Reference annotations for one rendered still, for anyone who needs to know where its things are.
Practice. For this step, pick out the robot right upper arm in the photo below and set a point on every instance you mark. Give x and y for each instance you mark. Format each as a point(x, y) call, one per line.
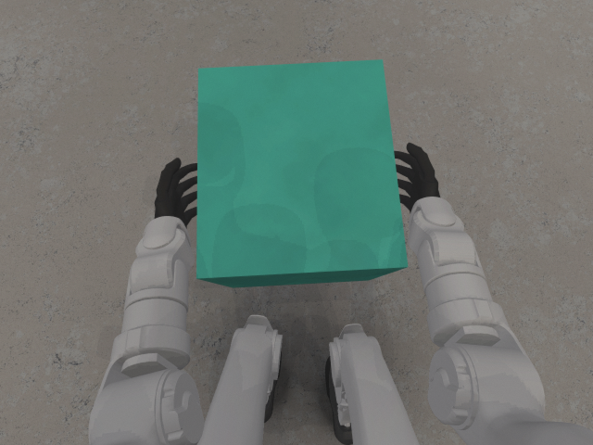
point(493, 396)

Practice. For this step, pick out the left robot hand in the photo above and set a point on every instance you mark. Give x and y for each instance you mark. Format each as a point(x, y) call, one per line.
point(169, 201)

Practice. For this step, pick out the right robot forearm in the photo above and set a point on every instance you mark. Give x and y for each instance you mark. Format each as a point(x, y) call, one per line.
point(461, 309)

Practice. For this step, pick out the carton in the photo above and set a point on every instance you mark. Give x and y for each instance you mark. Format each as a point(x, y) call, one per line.
point(296, 175)

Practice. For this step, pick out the right robot hand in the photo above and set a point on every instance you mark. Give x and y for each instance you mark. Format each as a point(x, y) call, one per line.
point(422, 176)

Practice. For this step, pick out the left robot forearm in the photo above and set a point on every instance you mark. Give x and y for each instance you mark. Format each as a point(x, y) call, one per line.
point(153, 335)

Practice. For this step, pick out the robot left upper arm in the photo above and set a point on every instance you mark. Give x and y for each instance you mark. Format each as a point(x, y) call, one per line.
point(160, 408)

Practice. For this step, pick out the right robot shin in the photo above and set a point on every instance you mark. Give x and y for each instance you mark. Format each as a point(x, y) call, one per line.
point(341, 397)

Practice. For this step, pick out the robot left foot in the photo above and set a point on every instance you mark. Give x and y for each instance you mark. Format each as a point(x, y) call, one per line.
point(269, 405)

